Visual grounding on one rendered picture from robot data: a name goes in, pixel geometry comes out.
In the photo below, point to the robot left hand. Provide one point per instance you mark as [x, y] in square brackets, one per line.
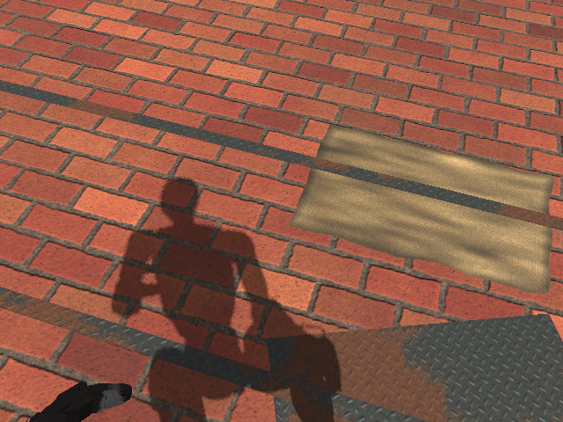
[80, 401]

